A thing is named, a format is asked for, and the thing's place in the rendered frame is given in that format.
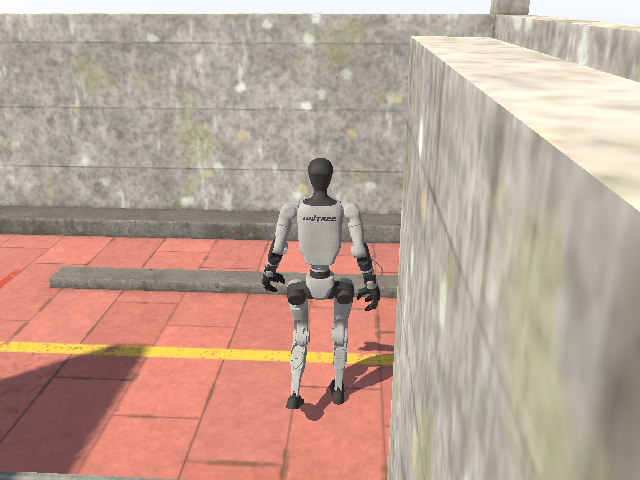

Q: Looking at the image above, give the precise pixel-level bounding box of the robot left forearm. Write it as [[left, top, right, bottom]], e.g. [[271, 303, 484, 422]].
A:
[[264, 239, 283, 277]]

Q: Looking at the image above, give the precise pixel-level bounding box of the right robot shin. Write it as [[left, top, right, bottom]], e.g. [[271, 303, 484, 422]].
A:
[[333, 328, 348, 391]]

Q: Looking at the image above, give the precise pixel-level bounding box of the robot left upper arm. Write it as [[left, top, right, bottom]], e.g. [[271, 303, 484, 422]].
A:
[[272, 201, 300, 255]]

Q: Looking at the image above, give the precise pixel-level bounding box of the robot left foot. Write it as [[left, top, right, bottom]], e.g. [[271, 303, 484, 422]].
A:
[[286, 393, 304, 409]]

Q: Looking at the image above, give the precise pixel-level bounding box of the robot right hand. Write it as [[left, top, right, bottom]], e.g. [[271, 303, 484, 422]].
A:
[[357, 285, 380, 311]]

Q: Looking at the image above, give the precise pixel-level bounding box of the robot right upper arm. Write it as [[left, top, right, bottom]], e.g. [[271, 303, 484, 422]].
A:
[[341, 201, 367, 258]]

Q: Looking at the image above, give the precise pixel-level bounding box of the robot right forearm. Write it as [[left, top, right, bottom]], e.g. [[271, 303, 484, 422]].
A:
[[357, 243, 378, 289]]

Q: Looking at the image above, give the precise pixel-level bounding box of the robot left hand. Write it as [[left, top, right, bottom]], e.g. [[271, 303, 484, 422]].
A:
[[262, 273, 285, 292]]

